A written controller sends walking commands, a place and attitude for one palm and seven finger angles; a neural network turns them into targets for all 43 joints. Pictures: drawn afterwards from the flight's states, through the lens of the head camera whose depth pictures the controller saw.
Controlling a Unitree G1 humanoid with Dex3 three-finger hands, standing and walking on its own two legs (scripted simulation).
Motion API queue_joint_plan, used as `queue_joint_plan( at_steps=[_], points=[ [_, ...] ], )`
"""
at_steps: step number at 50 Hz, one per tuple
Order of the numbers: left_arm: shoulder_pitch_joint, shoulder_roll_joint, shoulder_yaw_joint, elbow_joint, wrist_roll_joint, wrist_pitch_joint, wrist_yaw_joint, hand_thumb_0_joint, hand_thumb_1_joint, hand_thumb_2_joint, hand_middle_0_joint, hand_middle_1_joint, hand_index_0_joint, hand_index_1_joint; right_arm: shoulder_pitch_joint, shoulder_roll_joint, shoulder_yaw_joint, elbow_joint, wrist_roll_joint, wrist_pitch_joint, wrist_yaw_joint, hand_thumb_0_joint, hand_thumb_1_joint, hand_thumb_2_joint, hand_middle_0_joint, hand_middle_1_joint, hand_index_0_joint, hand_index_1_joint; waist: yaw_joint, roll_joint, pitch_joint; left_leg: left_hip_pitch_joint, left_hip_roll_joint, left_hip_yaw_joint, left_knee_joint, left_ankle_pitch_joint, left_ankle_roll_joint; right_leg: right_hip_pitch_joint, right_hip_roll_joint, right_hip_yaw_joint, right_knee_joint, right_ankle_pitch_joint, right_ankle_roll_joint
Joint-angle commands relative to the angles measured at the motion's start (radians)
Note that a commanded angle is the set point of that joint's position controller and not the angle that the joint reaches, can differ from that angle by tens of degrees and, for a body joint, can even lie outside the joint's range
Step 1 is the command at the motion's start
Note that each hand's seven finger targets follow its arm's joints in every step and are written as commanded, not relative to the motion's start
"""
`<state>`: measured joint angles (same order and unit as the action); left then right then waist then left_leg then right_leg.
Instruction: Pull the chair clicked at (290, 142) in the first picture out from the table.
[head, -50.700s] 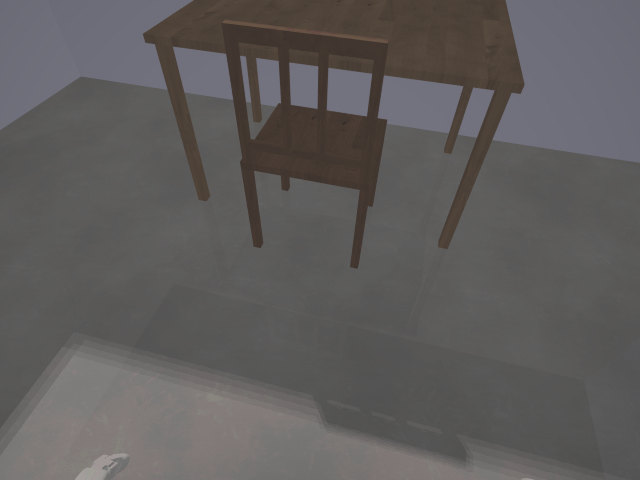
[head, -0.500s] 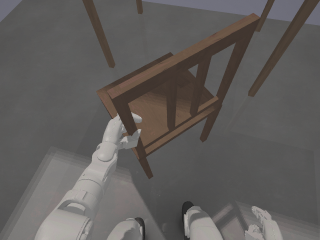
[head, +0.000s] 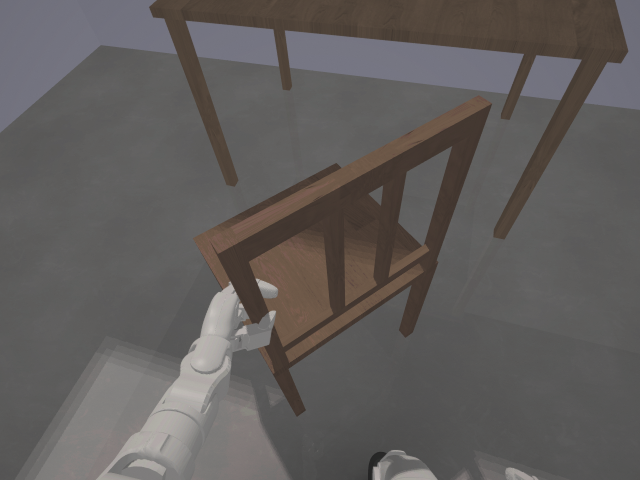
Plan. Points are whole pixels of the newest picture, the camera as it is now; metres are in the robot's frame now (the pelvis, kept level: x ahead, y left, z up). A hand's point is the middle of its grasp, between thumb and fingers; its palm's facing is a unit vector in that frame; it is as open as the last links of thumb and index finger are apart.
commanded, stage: stop walking, hand still on the chair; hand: left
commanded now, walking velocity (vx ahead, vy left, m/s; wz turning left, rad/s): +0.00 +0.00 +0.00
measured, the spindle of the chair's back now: (335, 265) +0.44 -0.01 -0.08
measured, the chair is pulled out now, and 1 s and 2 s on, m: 0.50 0.50 0.50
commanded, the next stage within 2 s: open the thumb and straighten the fingers in 0.56 s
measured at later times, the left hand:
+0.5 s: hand (258, 326) +0.32 +0.10 -0.06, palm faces -0.17 -0.97 -0.17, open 6.1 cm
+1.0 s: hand (247, 318) +0.33 +0.12 -0.05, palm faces -0.19 -0.97 -0.16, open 10.9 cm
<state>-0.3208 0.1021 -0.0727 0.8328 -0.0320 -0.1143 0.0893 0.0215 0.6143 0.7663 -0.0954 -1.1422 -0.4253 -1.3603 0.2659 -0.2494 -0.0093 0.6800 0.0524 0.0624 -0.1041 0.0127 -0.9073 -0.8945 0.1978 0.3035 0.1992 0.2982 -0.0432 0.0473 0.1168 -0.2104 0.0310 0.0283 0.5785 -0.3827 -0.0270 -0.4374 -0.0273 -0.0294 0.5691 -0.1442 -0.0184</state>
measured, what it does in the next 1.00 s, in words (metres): stands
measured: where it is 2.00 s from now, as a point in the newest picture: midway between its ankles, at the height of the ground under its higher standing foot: outside the picture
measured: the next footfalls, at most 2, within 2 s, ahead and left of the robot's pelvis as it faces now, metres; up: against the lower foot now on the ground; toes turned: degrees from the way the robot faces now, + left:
none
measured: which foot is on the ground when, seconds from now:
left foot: down 0.00-1.00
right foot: down 0.00-1.00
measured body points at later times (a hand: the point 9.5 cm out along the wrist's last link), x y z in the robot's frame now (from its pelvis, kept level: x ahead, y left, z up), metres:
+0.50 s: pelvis +0.04 +0.02 +0.01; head +0.08 +0.01 +0.45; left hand +0.33 +0.16 -0.04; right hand +0.18 -0.22 -0.11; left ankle -0.05 +0.14 -0.73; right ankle +0.10 -0.11 -0.73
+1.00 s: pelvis +0.03 +0.03 +0.00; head +0.09 +0.02 +0.44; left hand +0.34 +0.17 -0.04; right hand +0.15 -0.23 -0.12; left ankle -0.05 +0.14 -0.73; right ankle +0.10 -0.11 -0.73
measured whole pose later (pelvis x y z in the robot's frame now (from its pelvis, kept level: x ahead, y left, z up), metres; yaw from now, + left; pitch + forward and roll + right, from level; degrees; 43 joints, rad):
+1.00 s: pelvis +0.03 +0.03 +0.00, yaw +1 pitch +9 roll +0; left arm -0.19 0.15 -0.12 0.52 -0.01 0.03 0.00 0.02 -0.14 0.40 -0.33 -1.26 -0.46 -1.33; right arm 0.25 -0.27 -0.01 0.64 0.05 -0.05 0.03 0.01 -0.91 -0.89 0.20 0.30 0.20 0.30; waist -0.06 0.01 -0.03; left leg -0.37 0.00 0.02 0.63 -0.42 0.00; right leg -0.58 -0.06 -0.03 0.61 -0.18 0.02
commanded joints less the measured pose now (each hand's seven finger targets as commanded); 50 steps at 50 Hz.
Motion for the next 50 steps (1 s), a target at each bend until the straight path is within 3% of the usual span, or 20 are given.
queue_joint_plan(
  at_steps=[1,6,9,14,17,21,25,33,34,35,36,37,39,40,41,44,45,46,49,50],
  points=[
    [-0.238,0.15,0.051,-0.193,0.002,-0.03,0.001,0.0,0.9,0.9,-0.5,-1.45,-0.5,-1.45,-0.001,-0.094,-0.024,-0.105,-0.007,-0.05,-0.015,0.0,-0.9,-0.9,0.2,0.3,0.2,0.3,0.025,-0.157,-0.299,0.019,0.016,-0.009,-0.089,-0.004,0.047,0.201,-0.151,0.181,-0.269,-0.279,-0.014],
    [-0.189,0.108,0.023,-0.221,0.006,-0.042,0.004,0.0,0.9,0.9,-0.5,-1.45,-0.5,-1.45,-0.034,-0.093,-0.021,-0.121,-0.012,-0.058,-0.019,0.0,-0.9,-0.9,0.2,0.3,0.2,0.3,0.035,-0.037,-0.313,0.028,0.071,-0.03,-0.181,0.149,0.055,0.278,-0.084,0.102,-0.144,-0.038,0.009],
    [-0.162,0.094,0.011,-0.24,0.008,-0.041,0.004,0.0,0.9,0.9,-0.5,-1.45,-0.5,-1.45,-0.039,-0.094,-0.027,-0.126,-0.013,-0.054,-0.021,0.0,-0.9,-0.9,0.2,0.3,0.2,0.3,0.032,-0.099,-0.334,0.047,0.084,-0.029,-0.164,0.276,0.045,0.328,-0.09,0.094,-0.1,0.159,-0.003],
    [-0.114,0.081,-0.008,-0.27,0.009,-0.034,-0.005,0.0,0.9,0.9,-0.5,-1.45,-0.5,-1.45,-0.048,-0.094,-0.029,-0.125,-0.019,-0.045,-0.022,0.0,-0.9,-0.9,0.2,0.3,0.2,0.3,0.026,-0.085,-0.342,0.091,0.089,-0.021,-0.149,0.407,0.027,0.35,-0.103,0.1,-0.064,0.371,-0.019],
    [-0.099,0.079,-0.015,-0.29,0.009,-0.032,-0.009,0.0,0.9,0.9,-0.5,-1.45,-0.5,-1.45,-0.055,-0.094,-0.025,-0.132,-0.023,-0.042,-0.021,0.0,-0.9,-0.9,0.2,0.3,0.2,0.3,0.027,-0.055,-0.333,0.095,0.093,-0.026,-0.158,0.468,0.023,0.352,-0.094,0.085,-0.049,0.405,-0.02],
    [-0.088,0.081,-0.015,-0.314,0.009,-0.028,-0.008,0.0,0.9,0.9,-0.5,-1.45,-0.5,-1.45,-0.062,-0.092,-0.023,-0.143,-0.023,-0.035,-0.017,0.0,-0.9,-0.9,0.2,0.3,0.2,0.3,0.029,-0.071,-0.331,0.096,0.091,-0.027,-0.165,0.482,0.018,0.362,-0.089,0.077,-0.044,0.412,-0.021],
    [-0.084,0.082,-0.017,-0.33,0.007,-0.027,-0.007,0.0,0.9,0.9,-0.5,-1.45,-0.5,-1.45,-0.07,-0.089,-0.021,-0.152,-0.022,-0.03,-0.014,0.0,-0.9,-0.9,0.2,0.3,0.2,0.3,0.032,-0.044,-0.315,0.087,0.084,-0.027,-0.183,0.423,0.022,0.354,-0.085,0.08,-0.061,0.347,-0.022],
    [-0.053,0.086,-0.015,-0.379,0.004,-0.031,-0.002,0.0,0.9,0.9,-0.5,-1.45,-0.5,-1.45,-0.075,-0.081,-0.018,-0.165,-0.022,-0.023,-0.012,0.0,-0.9,-0.9,0.2,0.3,0.2,0.3,0.038,-0.072,-0.327,0.089,0.081,-0.026,-0.185,0.381,0.027,0.377,-0.093,0.09,-0.079,0.338,-0.023],
    [-0.029,0.038,-0.068,-0.324,0.012,0.014,-0.029,0.0,0.779,0.842,-0.5,-1.45,-0.5,-1.45,-0.047,-0.124,-0.03,-0.135,0.004,-0.051,0.042,0.0,-0.9,-0.9,0.2,0.3,0.2,0.3,-0.031,-0.223,-0.337,-0.083,-0.002,-0.013,-0.15,0.385,0.045,0.312,-0.023,-0.01,-0.079,0.295,-0.012],
    [-0.018,0.066,-0.037,-0.349,0.007,0.024,-0.039,0.0,0.658,0.783,-0.5,-1.45,-0.5,-1.45,-0.053,-0.133,-0.038,-0.148,0.004,-0.068,0.061,0.0,-0.9,-0.9,0.2,0.3,0.2,0.3,-0.01,-0.255,-0.345,-0.136,-0.01,-0.009,-0.127,0.359,0.05,0.317,-0.02,-0.008,-0.062,0.266,-0.014],
    [-0.098,0.11,-0.005,-0.455,0.017,0.01,-0.04,0.0,0.538,0.725,-0.5,-1.45,-0.5,-1.45,-0.065,-0.135,-0.037,-0.154,-0.005,-0.082,0.068,0.0,-0.9,-0.9,0.2,0.3,0.2,0.3,-0.008,-0.217,-0.392,-0.147,-0.023,-0.003,-0.114,0.377,0.057,0.343,-0.019,0.007,-0.062,0.299,-0.022],
    [-0.088,0.134,0.015,-0.479,0.016,0.01,-0.039,0.0,0.417,0.667,-0.5,-1.45,-0.5,-1.45,-0.063,-0.132,-0.043,-0.15,-0.007,-0.102,0.076,0.0,-0.9,-0.9,0.2,0.3,0.2,0.3,-0.007,-0.145,-0.408,-0.142,-0.034,-0.003,-0.106,0.366,0.054,0.336,-0.017,0.018,-0.047,0.295,-0.021],
    [-0.03,0.081,-0.028,-0.515,0.023,0.022,-0.05,0.0,0.175,0.55,-0.5,-1.45,-0.5,-1.45,-0.052,-0.117,-0.036,-0.148,-0.01,-0.128,0.1,0.0,-0.9,-0.9,0.2,0.3,0.2,0.3,0.001,-0.004,-0.423,-0.146,-0.041,0.008,-0.093,0.395,0.036,0.297,-0.017,0.004,-0.027,0.282,-0.028],
    [-0.009,0.067,-0.048,-0.523,0.027,0.031,-0.055,0.0,0.054,0.492,-0.5,-1.45,-0.5,-1.45,-0.044,-0.117,-0.038,-0.153,-0.011,-0.139,0.111,0.0,-0.9,-0.9,0.2,0.3,0.2,0.3,0.003,0.03,-0.422,-0.149,-0.042,0.002,-0.082,0.414,0.029,0.273,-0.012,-0.004,-0.018,0.264,-0.032],
    [-0.03,0.05,-0.067,-0.516,0.03,0.036,-0.061,0.0,-0.067,0.433,-0.5,-1.45,-0.5,-1.45,-0.038,-0.118,-0.035,-0.148,-0.012,-0.146,0.117,0.0,-0.9,-0.9,0.2,0.3,0.2,0.3,-0.014,0.01,-0.41,-0.158,-0.039,0.0,-0.074,0.407,0.031,0.244,-0.01,-0.015,-0.014,0.243,-0.027],
    [-0.035,0.041,-0.066,-0.484,0.028,0.071,-0.082,0.0,-0.429,0.258,-0.475,-1.378,-0.475,-1.378,-0.035,-0.131,-0.041,-0.157,-0.009,-0.156,0.13,0.0,-0.9,-0.9,0.2,0.3,0.2,0.3,-0.017,-0.035,-0.43,-0.2,-0.039,-0.006,-0.052,0.354,0.033,0.195,-0.001,-0.027,0.017,0.181,-0.018],
    [-0.107,0.15,0.022,-0.52,0.027,0.076,-0.075,0.0,-0.55,0.2,-0.45,-1.305,-0.45,-1.305,-0.035,-0.146,-0.042,-0.159,-0.007,-0.156,0.126,0.0,-0.9,-0.9,0.2,0.3,0.2,0.3,-0.015,-0.051,-0.449,-0.216,-0.042,-0.01,-0.051,0.321,0.037,0.209,0.0,-0.021,0.018,0.165,-0.017],
    [-0.12,0.132,0.009,-0.534,0.028,0.082,-0.083,0.0,-0.55,0.2,-0.425,-1.232,-0.425,-1.232,-0.04,-0.144,-0.042,-0.166,-0.007,-0.156,0.124,0.0,-0.9,-0.9,0.2,0.3,0.2,0.3,-0.015,-0.039,-0.47,-0.218,-0.046,-0.008,-0.052,0.305,0.037,0.216,0.001,-0.02,0.026,0.149,-0.013],
    [-0.099,0.067,-0.028,-0.493,0.009,0.115,-0.103,0.0,-0.55,0.2,-0.35,-1.015,-0.35,-1.015,-0.044,-0.141,-0.039,-0.179,-0.005,-0.16,0.126,0.0,-0.9,-0.9,0.2,0.3,0.2,0.3,-0.016,-0.065,-0.438,-0.251,-0.041,-0.012,-0.038,0.269,0.034,0.173,0.001,-0.032,0.043,0.108,-0.009],
    [-0.103,0.087,-0.006,-0.496,0.006,0.117,-0.101,0.0,-0.55,0.2,-0.325,-0.942,-0.325,-0.942,-0.04,-0.146,-0.04,-0.182,-0.005,-0.161,0.126,0.0,-0.9,-0.9,0.2,0.3,0.2,0.3,-0.012,-0.076,-0.447,-0.26,-0.041,-0.02,-0.035,0.274,0.031,0.169,0.004,-0.034,0.051,0.1,-0.012]
  ],
)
